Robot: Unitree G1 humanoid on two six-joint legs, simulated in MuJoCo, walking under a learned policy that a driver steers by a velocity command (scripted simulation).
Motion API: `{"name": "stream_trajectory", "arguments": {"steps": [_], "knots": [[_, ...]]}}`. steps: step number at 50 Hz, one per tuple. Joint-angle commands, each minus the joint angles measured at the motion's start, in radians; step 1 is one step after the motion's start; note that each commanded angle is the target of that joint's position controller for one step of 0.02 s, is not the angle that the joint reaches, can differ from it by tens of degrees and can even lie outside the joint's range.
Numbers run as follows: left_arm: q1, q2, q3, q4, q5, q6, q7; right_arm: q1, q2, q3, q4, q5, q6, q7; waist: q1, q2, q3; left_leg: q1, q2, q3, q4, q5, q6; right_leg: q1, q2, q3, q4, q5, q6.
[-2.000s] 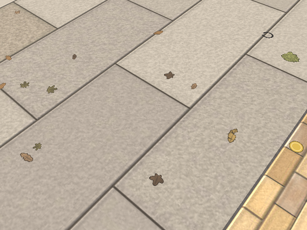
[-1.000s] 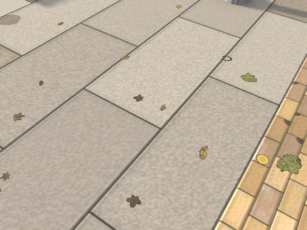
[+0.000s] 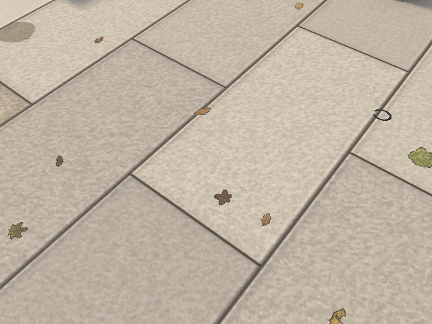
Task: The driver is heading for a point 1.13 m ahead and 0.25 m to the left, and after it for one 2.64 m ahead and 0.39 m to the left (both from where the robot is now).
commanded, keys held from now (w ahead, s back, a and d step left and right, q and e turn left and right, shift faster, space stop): no key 0.40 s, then w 0.12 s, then w+q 0.48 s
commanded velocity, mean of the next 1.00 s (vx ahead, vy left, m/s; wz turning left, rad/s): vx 0.26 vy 0.00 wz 0.17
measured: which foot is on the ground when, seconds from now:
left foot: up 0.00-0.02, down 0.04-0.50, up 0.52-0.74, down 0.76-1.00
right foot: down 0.00-0.06, up 0.08-0.42, down 0.44-0.78, up 0.80-1.00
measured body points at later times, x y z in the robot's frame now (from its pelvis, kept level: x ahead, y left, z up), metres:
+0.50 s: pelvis +0.12 +0.01 +0.00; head +0.11 +0.00 +0.45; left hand +0.12 +0.23 -0.15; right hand +0.13 -0.22 -0.15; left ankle +0.16 +0.08 -0.73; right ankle +0.11 -0.11 -0.73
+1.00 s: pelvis +0.27 +0.06 +0.01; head +0.29 +0.08 +0.46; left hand +0.36 +0.33 -0.12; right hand +0.28 -0.19 -0.13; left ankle +0.19 +0.11 -0.73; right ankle +0.36 -0.07 -0.67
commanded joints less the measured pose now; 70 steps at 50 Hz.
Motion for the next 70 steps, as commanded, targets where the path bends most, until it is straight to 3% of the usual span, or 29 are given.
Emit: {"name": "stream_trajectory", "arguments": {"steps": [1, 2, 3, 4, 5, 7, 9, 12, 18, 21, 23, 26, 29, 34, 37, 38, 39, 40, 41, 43, 47, 55, 58, 60, 61, 62, 63, 65, 70], "knots": [[0.012, 0.148, 0.024, -0.018, 0.001, -0.002, 0.015, 0.193, -0.098, -0.027, 0.028, -0.005, -0.03, -0.021, -0.113, -0.133, -0.073, 0.235, -0.085, 0.018, -0.096, -0.015, 0.045, -0.011, -0.244, 0.084, 0.254, 1.056, -0.044], [-0.009, 0.154, 0.025, -0.02, -0.014, -0.001, 0.015, 0.305, -0.114, -0.035, 0.065, -0.018, -0.047, -0.027, -0.171, -0.103, -0.116, 0.388, -0.054, 0.0, -0.212, 0.164, 0.063, -0.061, -0.215, 0.065, 0.408, 0.935, -0.023], [0.005, 0.128, 0.016, -0.047, -0.031, -0.006, 0.018, 0.436, -0.186, -0.051, 0.096, -0.039, -0.058, -0.034, -0.192, -0.026, -0.236, 0.649, 0.138, -0.151, -0.118, 0.619, 0.098, -0.239, -0.17, 0.044, 0.639, 0.551, 0.001], [0.213, 0.013, -0.003, -0.015, -0.079, 0.009, 0.016, 0.44, -0.232, -0.062, 0.099, -0.026, -0.047, -0.027, -0.107, 0.197, -0.431, 0.923, 0.431, -0.456, -0.048, 1.092, 0.314, -0.477, -0.009, 0.025, 0.99, -0.332, 0.035], [0.172, 0.115, 0.024, 0.013, -0.049, 0.029, 0.026, 0.406, -0.183, -0.055, 0.077, 0.024, -0.034, -0.017, -0.123, 0.022, -0.45, 0.825, 0.385, -0.454, -0.1, 0.97, 0.324, -0.484, -0.03, 0.153, 1.03, -0.294, 0.034], [0.007, 0.095, 0.029, -0.028, -0.002, 0.038, 0.017, 0.222, -0.086, -0.024, 0.055, 0.023, -0.024, -0.024, -0.074, 0.002, -0.172, 0.53, 0.286, -0.309, -0.243, 0.633, 0.253, -0.522, -0.089, 0.147, 0.954, -0.176, 0.048], [0.001, 0.065, 0.029, -0.022, 0.018, 0.067, 0.007, 0.2, -0.042, -0.005, 0.071, 0.02, -0.023, -0.039, -0.031, 0.026, -0.103, 0.347, 0.21, -0.198, -0.308, 0.528, 0.191, -0.407, -0.119, 0.136, 0.829, -0.114, 0.068], [0.03, 0.021, 0.018, 0.006, 0.009, 0.102, 0.01, 0.208, -0.072, -0.004, 0.087, 0.002, -0.028, -0.037, -0.002, 0.039, -0.127, 0.266, 0.168, -0.135, -0.325, 0.427, 0.169, -0.3, -0.104, 0.096, 0.676, -0.097, 0.083], [-0.093, 0.053, 0.012, 0.002, 0.003, 0.126, 0.026, 0.238, -0.109, -0.013, 0.105, 0.003, 0.009, -0.037, -0.044, 0.08, -0.078, 0.2, 0.154, -0.208, -0.41, -0.302, 0.13, -0.269, -0.113, 0.064, 0.423, -0.012, 0.072], [-0.061, 0.045, 0.003, 0.023, 0.014, 0.106, 0.025, 0.261, -0.104, -0.016, 0.116, 0.017, 0.029, -0.039, -0.035, 0.03, -0.044, 0.141, 0.13, -0.228, -0.406, -0.554, 0.069, -0.178, -0.119, 0.067, 0.233, 0.032, 0.047], [-0.051, 0.107, 0.013, 0.018, 0.014, 0.088, 0.024, 0.284, -0.093, -0.024, 0.105, 0.03, 0.046, -0.035, -0.063, -0.068, 0.028, 0.124, 0.043, -0.171, -0.347, -0.657, 0.041, -0.299, -0.166, 0.178, 0.14, -0.289, -0.008], [-0.011, 0.146, 0.038, 0.034, -0.006, 0.074, 0.024, 0.217, -0.039, -0.019, 0.069, 0.005, 0.038, -0.016, -0.035, -0.289, 0.1, 0.088, -0.096, 0.004, 0.042, -0.376, 0.006, -0.33, -0.351, 0.479, -0.138, -0.467, -0.098], [-0.049, 0.15, 0.053, 0.01, 0.003, 0.054, 0.032, 0.235, -0.07, -0.038, 0.067, -0.012, 0.017, 0.005, -0.07, -0.162, 0.042, 0.001, -0.042, -0.055, 0.216, -0.364, 0.014, -0.216, -0.369, 0.409, -0.136, -0.277, -0.107], [-0.041, 0.152, 0.068, 0.006, 0.006, 0.025, 0.027, 0.155, -0.044, -0.037, 0.012, -0.001, 0.001, 0.013, -0.05, -0.172, 0.029, 0.122, -0.036, -0.001, 0.047, -0.364, 0.026, -0.222, -0.348, 0.24, -0.079, -0.147, -0.089], [-0.068, 0.176, 0.08, -0.009, 0.0, 0.023, 0.017, 0.27, -0.041, -0.044, 0.042, 0.004, -0.006, 0.01, -0.103, -0.121, 0.013, 0.372, -0.085, 0.051, -0.115, -0.281, 0.047, -0.341, -0.323, 0.146, 0.045, -0.114, -0.071], [-0.08, 0.162, 0.076, -0.019, 0.004, 0.019, 0.014, 0.372, -0.07, -0.057, 0.074, 0.001, -0.012, 0.003, -0.144, -0.068, -0.019, 0.516, -0.083, 0.008, -0.148, -0.309, 0.063, -0.42, -0.29, 0.089, 0.178, -0.061, -0.05], [-0.129, 0.104, 0.058, -0.062, 0.006, 0.012, 0.003, 0.499, -0.158, -0.083, 0.101, -0.008, -0.022, -0.01, -0.198, 0.146, -0.051, 0.651, 0.1, -0.302, -0.297, -0.479, 0.123, -0.579, -0.191, -0.046, 0.494, -0.003, 0.006], [-0.185, 0.084, 0.053, -0.124, 0.015, 0.003, -0.012, 0.627, -0.243, -0.102, 0.137, 0.005, -0.017, -0.01, -0.224, 0.324, -0.045, 0.759, 0.297, -0.747, -0.45, -0.583, 0.246, -0.859, -0.053, -0.061, 0.751, -0.199, 0.039], [-0.249, 0.136, 0.065, -0.145, 0.034, 0.002, -0.02, 0.56, -0.202, -0.088, 0.128, 0.0, -0.01, -0.012, -0.178, 0.15, 0.019, 0.699, 0.307, -0.721, -0.422, -0.51, 0.263, -0.925, -0.127, 0.058, 0.88, -0.187, 0.024], [-0.266, 0.128, 0.062, -0.154, 0.007, -0.017, -0.037, 0.418, -0.173, -0.082, 0.07, -0.004, -0.012, -0.013, -0.114, 0.016, 0.018, 0.59, 0.222, -0.546, -0.406, -0.288, 0.218, -0.865, -0.175, 0.093, 0.865, -0.013, 0.024], [-0.29, 0.124, 0.064, -0.186, 0.023, 0.012, -0.041, 0.414, -0.138, -0.07, 0.061, 0.019, -0.028, -0.027, -0.075, 0.034, -0.011, 0.546, 0.136, -0.388, -0.411, 0.046, 0.199, -0.792, -0.16, 0.064, 0.739, 0.09, 0.085], [-0.558, 0.12, 0.04, -0.345, -0.004, 0.029, -0.043, 0.457, -0.171, -0.083, 0.048, 0.012, -0.025, -0.027, -0.13, 0.063, 0.009, 0.473, 0.099, -0.359, -0.371, 0.216, 0.154, -0.647, -0.107, 0.048, 0.393, 0.294, 0.1], [-0.433, 0.166, 0.056, -0.329, -0.004, 0.021, -0.029, 0.396, -0.206, -0.094, 0.027, 0.011, -0.028, -0.031, -0.063, 0.056, -0.038, 0.468, 0.103, -0.366, -0.264, 0.373, 0.103, -0.428, -0.078, 0.052, 0.317, 0.244, 0.06], [-0.176, 0.215, 0.081, -0.256, 0.01, 0.003, -0.009, 0.397, -0.199, -0.094, 0.026, 0.01, -0.035, -0.022, 0.039, -0.015, -0.181, 0.42, 0.01, -0.292, 0.081, 0.41, 0.067, -0.112, -0.092, 0.059, 0.254, 0.206, 0.016], [-0.019, 0.288, 0.095, -0.252, 0.034, -0.004, 0.005, 0.434, -0.125, -0.075, 0.001, 0.008, -0.041, -0.02, 0.077, -0.131, -0.324, 0.292, -0.048, -0.234, 0.378, 0.083, 0.057, 0.082, -0.34, 0.334, 0.228, -0.029, -0.029], [-0.043, 0.37, 0.113, -0.233, 0.045, 0.008, -0.002, 0.599, -0.053, -0.066, 0.0, 0.045, -0.036, -0.013, -0.033, -0.397, -0.374, 0.028, -0.188, -0.169, 0.626, -0.523, 0.031, 0.191, -0.529, 0.848, 0.027, -0.132, -0.155], [-0.142, 0.266, 0.096, -0.255, 0.021, 0.018, -0.012, 0.546, -0.13, -0.072, 0.026, 0.01, -0.022, -0.02, -0.052, -0.199, -0.238, -0.052, -0.097, -0.198, 0.704, -0.447, 0.05, 0.058, -0.493, 0.847, -0.009, -0.31, -0.15], [-0.257, 0.156, 0.067, -0.27, 0.012, 0.01, -0.02, 0.381, -0.121, -0.069, -0.011, -0.003, -0.022, -0.004, -0.06, -0.051, -0.074, -0.025, -0.033, -0.186, 0.624, -0.292, 0.046, -0.17, -0.395, 0.538, -0.023, -0.104, -0.117], [-0.153, 0.154, 0.06, -0.197, -0.004, -0.028, -0.022, 0.325, -0.098, -0.061, -0.033, -0.021, 0.008, 0.015, -0.094, -0.107, -0.071, 0.004, 0.002, -0.15, 0.496, -0.259, 0.011, -0.231, -0.327, 0.293, -0.06, 0.274, -0.123]]}}
Velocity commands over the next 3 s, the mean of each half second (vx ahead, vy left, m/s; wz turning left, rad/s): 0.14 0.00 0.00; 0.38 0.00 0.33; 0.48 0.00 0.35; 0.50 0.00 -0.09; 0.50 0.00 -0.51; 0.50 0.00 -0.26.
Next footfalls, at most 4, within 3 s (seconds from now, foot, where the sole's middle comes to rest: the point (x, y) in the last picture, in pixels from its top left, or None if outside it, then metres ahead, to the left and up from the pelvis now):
0.04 left None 0.20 0.08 -0.77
0.44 right None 0.15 -0.11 -0.77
0.76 left None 0.23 0.12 -0.77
1.20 right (236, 277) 0.59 0.02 -0.77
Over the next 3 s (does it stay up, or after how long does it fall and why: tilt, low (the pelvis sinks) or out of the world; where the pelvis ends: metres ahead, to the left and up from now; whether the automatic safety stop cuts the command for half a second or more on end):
stays up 1.32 0.32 0.01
